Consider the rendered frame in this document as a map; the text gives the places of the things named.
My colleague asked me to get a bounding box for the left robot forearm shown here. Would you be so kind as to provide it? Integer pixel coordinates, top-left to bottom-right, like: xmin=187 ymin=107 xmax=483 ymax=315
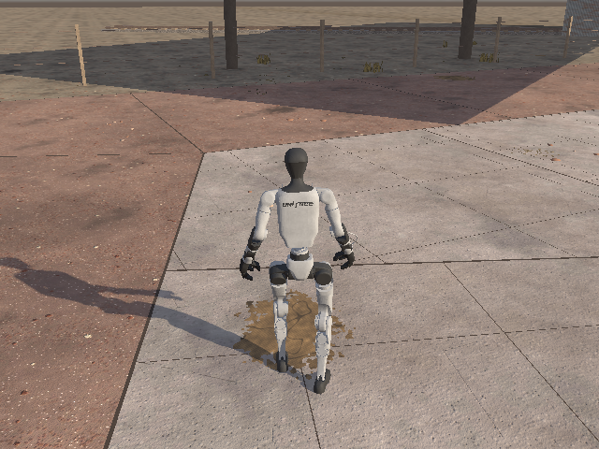
xmin=242 ymin=226 xmax=262 ymax=264

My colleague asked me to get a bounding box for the left robot hand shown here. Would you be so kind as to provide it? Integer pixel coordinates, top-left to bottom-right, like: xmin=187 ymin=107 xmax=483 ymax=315
xmin=240 ymin=259 xmax=260 ymax=281

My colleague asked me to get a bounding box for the right robot hand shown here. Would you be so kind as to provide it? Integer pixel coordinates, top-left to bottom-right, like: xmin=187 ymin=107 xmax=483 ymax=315
xmin=333 ymin=251 xmax=355 ymax=269

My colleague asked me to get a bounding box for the right robot upper arm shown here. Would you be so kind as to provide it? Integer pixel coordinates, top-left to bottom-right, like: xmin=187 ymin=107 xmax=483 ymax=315
xmin=316 ymin=187 xmax=344 ymax=238

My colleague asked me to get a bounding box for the left robot upper arm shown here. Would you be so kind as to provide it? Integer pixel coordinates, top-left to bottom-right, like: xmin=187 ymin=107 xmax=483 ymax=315
xmin=253 ymin=189 xmax=278 ymax=241

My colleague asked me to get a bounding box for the right robot forearm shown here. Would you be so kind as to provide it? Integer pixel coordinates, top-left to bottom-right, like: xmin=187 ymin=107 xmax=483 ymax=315
xmin=336 ymin=223 xmax=353 ymax=254

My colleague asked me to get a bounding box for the robot right shin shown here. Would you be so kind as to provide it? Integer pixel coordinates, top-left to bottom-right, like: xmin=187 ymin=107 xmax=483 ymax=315
xmin=315 ymin=316 xmax=332 ymax=381

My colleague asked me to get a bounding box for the humanoid robot head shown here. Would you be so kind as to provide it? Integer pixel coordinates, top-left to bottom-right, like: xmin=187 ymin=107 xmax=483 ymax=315
xmin=281 ymin=148 xmax=314 ymax=193

